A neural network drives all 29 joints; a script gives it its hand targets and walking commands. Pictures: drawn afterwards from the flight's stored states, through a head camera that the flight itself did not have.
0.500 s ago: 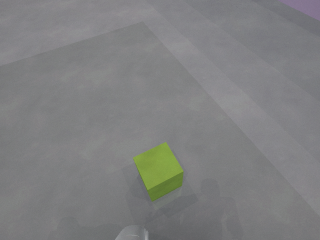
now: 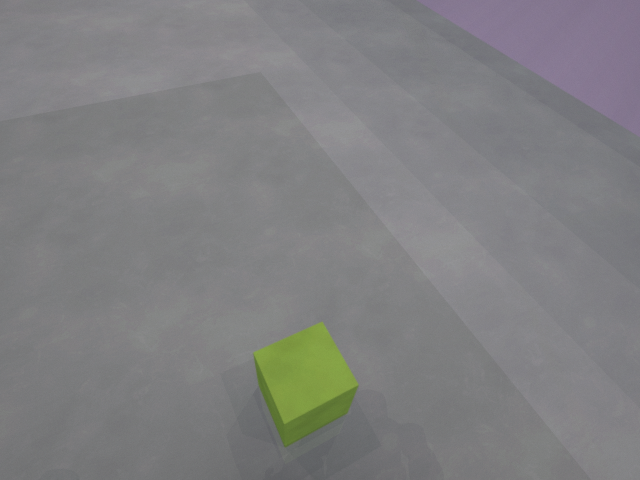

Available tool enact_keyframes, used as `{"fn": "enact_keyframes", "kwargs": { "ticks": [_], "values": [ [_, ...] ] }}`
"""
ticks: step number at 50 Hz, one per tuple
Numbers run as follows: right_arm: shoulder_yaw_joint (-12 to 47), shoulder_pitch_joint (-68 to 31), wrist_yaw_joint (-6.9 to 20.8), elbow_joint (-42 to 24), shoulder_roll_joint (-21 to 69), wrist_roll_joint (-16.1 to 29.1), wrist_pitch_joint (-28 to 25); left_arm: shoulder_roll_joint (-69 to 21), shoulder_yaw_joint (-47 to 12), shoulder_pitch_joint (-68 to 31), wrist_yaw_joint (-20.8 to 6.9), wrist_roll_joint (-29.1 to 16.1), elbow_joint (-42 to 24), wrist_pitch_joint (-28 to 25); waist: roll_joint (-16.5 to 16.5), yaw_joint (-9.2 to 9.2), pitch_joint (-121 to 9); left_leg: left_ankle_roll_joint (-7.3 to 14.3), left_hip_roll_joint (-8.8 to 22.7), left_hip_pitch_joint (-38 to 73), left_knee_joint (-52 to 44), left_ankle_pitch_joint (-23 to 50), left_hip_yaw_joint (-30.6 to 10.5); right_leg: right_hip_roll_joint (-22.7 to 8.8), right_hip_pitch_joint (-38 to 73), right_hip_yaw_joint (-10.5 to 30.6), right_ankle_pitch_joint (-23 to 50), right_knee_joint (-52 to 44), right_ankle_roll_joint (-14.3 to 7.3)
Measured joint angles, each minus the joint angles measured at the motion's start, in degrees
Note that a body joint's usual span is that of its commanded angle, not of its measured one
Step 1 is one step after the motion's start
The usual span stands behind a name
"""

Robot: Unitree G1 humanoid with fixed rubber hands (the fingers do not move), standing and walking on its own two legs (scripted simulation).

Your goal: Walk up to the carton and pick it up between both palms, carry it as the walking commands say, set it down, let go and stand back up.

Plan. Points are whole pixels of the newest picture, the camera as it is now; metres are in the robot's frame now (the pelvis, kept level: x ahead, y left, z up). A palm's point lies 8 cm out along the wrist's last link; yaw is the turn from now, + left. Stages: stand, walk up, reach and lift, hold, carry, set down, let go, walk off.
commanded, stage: walk up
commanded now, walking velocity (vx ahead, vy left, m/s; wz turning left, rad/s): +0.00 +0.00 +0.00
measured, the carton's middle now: (303, 384) +0.45 +0.03 -0.65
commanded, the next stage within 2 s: none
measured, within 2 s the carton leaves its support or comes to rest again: neither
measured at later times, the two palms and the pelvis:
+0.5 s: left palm out of the picture +0.02 +0.18 -0.15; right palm out of the picture +0.01 -0.26 -0.14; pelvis +0.02 -0.02 +0.00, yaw +0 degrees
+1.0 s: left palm out of the picture +0.01 +0.18 -0.15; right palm out of the picture +0.01 -0.25 -0.15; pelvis +0.03 -0.03 +0.00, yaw +0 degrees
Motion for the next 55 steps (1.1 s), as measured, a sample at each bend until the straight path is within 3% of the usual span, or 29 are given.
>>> {"fn": "enact_keyframes", "kwargs": {
  "ticks": [5, 14, 50, 52, 55],
  "values": [
    [-0.3, 2.1, 0.0, 1.7, 0.1, -0.2, -0.5, 0.2, 0.3, 0.6, 0.2, 0.0, 1.5, -0.3, 2.0, -0.77, 0.0, 0.0, -0.1, 0.5, -0.8, 0.1, -0.1, -0.1, 0.8, -0.1, 0.4, -1.3, 0.7],
    [-0.4, 4.1, 0.2, 3.9, 1.0, -0.5, -0.5, -1.2, -0.2, 1.1, 0.8, 0.1, 2.7, -0.6, 4.2, -1.22, 0.3, -1.0, 0.6, 1.3, -0.4, -0.7, -0.5, 0.7, 1.9, -0.5, -0.3, -1.6, 0.2],
    [0.2, 5.1, -0.7, 7.5, 2.2, -0.7, -0.7, -2.7, -0.6, 2.5, 1.4, -0.1, 3.5, -1.5, 3.2, 0.2, -0.2, -3.2, 2.5, 3.3, 0.1, -2.7, -0.6, 2.5, 3.6, -0.5, -2.6, -0.9, -1.7],
    [-1.1, 5.4, -1.0, 6.1, 2.3, -1.3, -0.2, -1.8, 0.8, 2.1, 0.8, 0.2, 2.2, -0.7, 2.5, -0.23, -0.3, -3.2, 2.3, 1.8, 1.1, -2.9, -1.1, 1.9, 0.5, -1.6, -6.4, 5.2, -1.1],
    [-2.7, 7.6, -2.2, 4.5, 1.5, -2.2, 0.8, 1.7, 2.6, -0.1, -0.1, 1.1, -0.8, 1.0, 1.6, -2.04, -0.4, -3.4, 2.5, -0.9, 1.5, -2.3, -4.4, 3.6, -8.4, -0.4, -9.9, 23.7, 0.1]
  ]
}}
